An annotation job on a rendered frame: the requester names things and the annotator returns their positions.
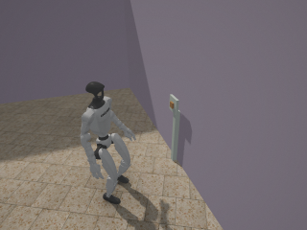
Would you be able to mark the robot right hand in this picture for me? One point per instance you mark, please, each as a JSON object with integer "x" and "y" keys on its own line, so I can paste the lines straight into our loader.
{"x": 96, "y": 170}

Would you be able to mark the button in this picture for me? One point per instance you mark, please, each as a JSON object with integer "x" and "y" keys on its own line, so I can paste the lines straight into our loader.
{"x": 172, "y": 104}

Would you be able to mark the robot left hand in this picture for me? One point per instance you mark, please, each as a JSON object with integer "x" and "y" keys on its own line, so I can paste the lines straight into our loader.
{"x": 128, "y": 133}

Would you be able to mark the left robot forearm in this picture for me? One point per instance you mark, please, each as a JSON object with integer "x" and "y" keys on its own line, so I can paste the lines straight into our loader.
{"x": 117, "y": 122}

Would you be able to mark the right robot thigh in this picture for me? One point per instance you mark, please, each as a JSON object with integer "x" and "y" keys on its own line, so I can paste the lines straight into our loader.
{"x": 107, "y": 162}

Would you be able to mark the right robot forearm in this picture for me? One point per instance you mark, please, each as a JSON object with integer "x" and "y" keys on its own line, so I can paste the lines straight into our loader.
{"x": 91, "y": 158}

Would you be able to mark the panel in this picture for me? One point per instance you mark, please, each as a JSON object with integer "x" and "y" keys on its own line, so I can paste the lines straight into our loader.
{"x": 175, "y": 130}

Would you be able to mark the robot right upper arm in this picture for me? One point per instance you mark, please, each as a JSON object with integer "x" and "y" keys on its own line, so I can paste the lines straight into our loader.
{"x": 87, "y": 118}

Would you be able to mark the humanoid robot head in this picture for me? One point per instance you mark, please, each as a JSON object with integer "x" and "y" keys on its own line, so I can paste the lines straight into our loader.
{"x": 94, "y": 88}

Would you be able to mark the robot left upper arm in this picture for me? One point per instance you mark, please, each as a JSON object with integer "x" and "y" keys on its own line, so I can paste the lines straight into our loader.
{"x": 109, "y": 101}

